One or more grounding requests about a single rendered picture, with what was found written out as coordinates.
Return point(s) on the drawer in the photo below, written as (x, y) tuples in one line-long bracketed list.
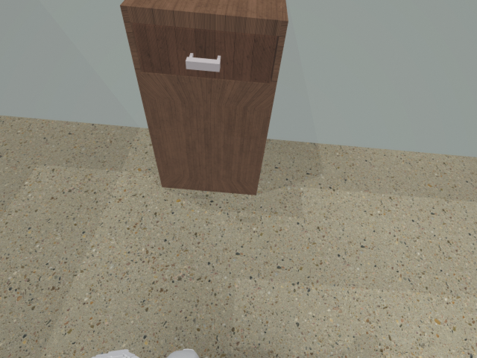
[(244, 57)]

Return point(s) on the cabinet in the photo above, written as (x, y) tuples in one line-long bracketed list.
[(208, 134)]

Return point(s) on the handle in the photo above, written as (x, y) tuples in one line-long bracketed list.
[(203, 64)]

